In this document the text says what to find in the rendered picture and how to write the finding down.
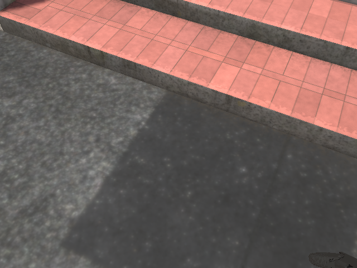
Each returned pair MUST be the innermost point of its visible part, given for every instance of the robot right hand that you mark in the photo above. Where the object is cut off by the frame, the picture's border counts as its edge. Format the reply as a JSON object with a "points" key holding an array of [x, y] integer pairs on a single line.
{"points": [[332, 260]]}

